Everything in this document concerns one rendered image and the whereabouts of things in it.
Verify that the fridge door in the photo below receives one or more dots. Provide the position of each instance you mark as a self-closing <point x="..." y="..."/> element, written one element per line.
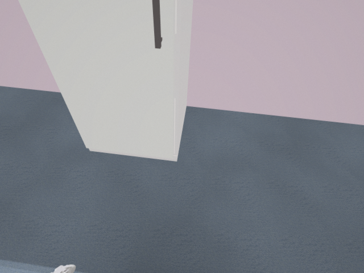
<point x="119" y="88"/>

